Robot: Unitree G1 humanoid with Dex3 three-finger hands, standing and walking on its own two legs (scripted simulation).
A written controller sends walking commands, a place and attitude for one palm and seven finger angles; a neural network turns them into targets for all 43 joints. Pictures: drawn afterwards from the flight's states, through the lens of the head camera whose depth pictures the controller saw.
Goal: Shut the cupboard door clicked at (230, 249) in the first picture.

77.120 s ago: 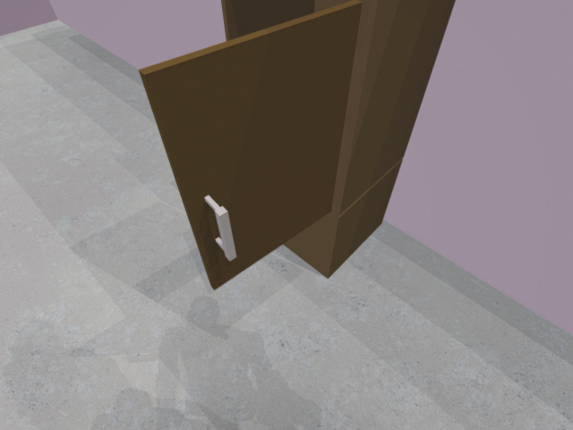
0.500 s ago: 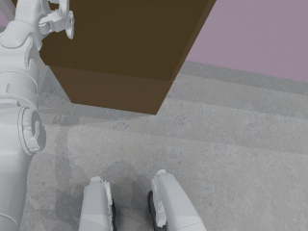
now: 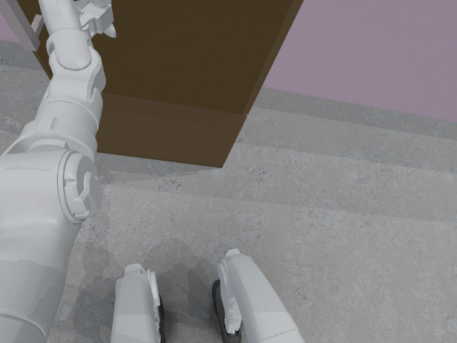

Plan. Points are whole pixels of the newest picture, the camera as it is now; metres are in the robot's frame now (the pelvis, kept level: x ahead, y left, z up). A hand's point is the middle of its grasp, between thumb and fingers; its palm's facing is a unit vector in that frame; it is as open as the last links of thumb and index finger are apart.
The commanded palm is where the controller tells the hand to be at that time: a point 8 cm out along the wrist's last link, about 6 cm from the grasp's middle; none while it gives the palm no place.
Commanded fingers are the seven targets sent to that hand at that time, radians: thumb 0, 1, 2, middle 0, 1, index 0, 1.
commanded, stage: pull the fist back off the door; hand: left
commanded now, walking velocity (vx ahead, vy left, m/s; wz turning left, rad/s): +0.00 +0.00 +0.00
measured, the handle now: out of the picture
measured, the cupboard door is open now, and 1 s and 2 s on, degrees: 0 0 0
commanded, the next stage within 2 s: draw the hand back to the body in 0.60 s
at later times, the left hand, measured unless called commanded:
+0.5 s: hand (120, 41) +0.57 +0.08 +0.08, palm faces +0.12 -0.99 -0.03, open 3.1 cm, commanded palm +0.52 +0.12 +0.09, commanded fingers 0.00 0.90 0.90 -1.30 -1.50 -1.30 -1.50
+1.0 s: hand (82, 60) +0.48 +0.12 +0.14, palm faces +0.13 -0.99 -0.05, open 3.1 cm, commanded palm +0.43 +0.17 +0.16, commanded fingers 0.00 0.90 0.90 -1.30 -1.50 -1.30 -1.50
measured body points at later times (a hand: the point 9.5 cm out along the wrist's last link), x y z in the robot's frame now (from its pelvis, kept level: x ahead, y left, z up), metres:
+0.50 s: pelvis +0.04 -0.01 +0.05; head +0.21 +0.00 +0.46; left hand +0.55 +0.13 +0.09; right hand +0.04 -0.26 -0.08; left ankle +0.07 +0.11 -0.56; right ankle +0.06 -0.12 -0.56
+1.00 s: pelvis +0.06 -0.02 +0.09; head +0.16 -0.03 +0.53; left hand +0.47 +0.17 +0.15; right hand +0.13 -0.26 -0.04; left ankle +0.07 +0.11 -0.56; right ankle +0.06 -0.12 -0.56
